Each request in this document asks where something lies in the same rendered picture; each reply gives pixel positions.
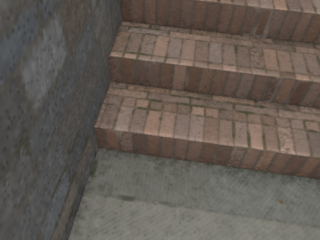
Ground stairs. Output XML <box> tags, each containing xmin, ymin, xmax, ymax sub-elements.
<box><xmin>94</xmin><ymin>0</ymin><xmax>320</xmax><ymax>180</ymax></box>

